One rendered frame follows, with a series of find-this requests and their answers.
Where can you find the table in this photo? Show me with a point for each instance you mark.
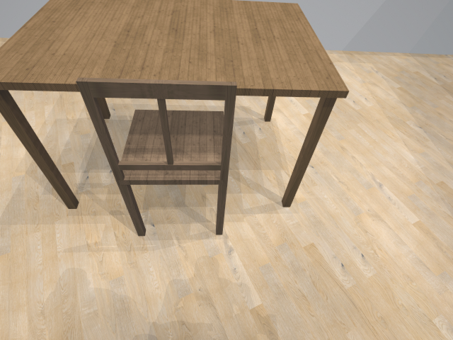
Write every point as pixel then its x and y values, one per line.
pixel 267 48

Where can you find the chair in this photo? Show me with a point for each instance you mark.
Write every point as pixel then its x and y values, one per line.
pixel 167 147

